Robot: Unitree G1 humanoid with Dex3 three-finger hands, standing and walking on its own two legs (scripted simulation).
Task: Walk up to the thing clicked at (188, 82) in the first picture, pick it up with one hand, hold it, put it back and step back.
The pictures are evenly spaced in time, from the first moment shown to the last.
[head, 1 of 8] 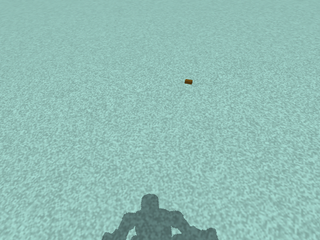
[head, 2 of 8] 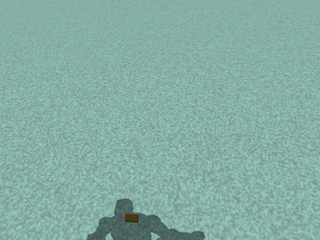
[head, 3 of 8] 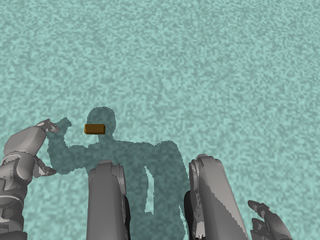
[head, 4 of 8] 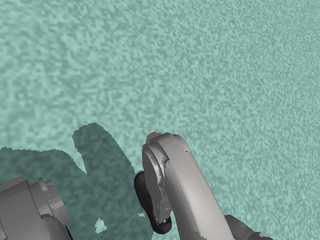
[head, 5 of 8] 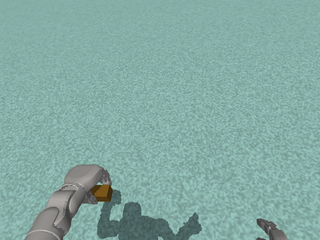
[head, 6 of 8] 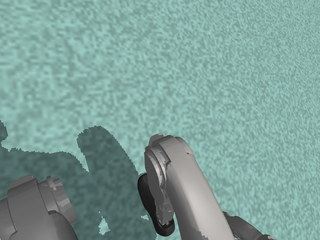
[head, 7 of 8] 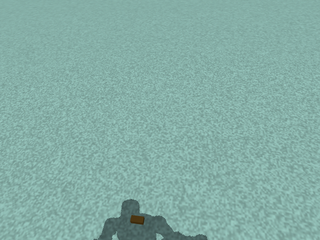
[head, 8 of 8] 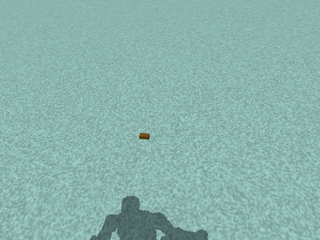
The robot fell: no
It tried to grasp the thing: yes
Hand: left
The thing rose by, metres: 0.68
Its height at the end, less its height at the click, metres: +0.00
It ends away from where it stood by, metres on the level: 0.01
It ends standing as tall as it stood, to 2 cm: yes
